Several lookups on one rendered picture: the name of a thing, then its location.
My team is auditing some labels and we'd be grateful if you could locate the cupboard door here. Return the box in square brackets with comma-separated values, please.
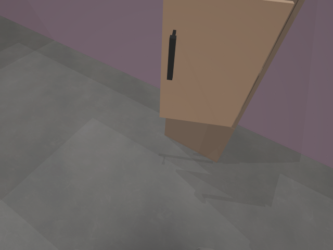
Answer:
[159, 0, 294, 127]

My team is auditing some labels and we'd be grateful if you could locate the handle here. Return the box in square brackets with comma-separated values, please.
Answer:
[167, 30, 176, 80]

